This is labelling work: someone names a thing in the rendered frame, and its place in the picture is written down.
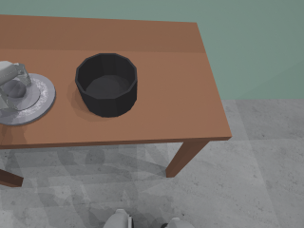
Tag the right robot shin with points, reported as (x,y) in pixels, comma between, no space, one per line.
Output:
(173,219)

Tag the table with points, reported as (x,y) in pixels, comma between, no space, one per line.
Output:
(177,97)

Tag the robot left hand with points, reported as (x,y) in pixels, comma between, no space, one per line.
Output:
(8,71)

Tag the lid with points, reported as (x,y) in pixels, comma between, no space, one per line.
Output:
(36,102)

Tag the pot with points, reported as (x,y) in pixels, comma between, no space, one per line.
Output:
(108,84)

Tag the knob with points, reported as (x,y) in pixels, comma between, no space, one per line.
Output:
(15,89)

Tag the robot left thigh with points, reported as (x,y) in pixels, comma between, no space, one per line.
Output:
(119,220)

